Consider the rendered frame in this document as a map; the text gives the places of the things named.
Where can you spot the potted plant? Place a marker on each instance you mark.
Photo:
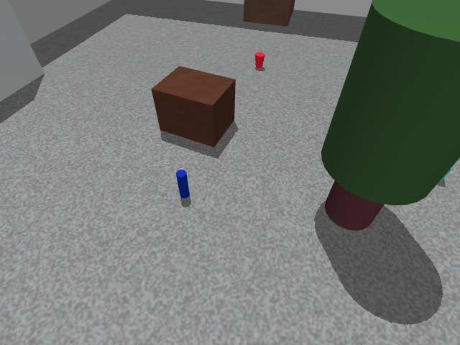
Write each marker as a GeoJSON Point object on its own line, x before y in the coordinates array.
{"type": "Point", "coordinates": [395, 131]}

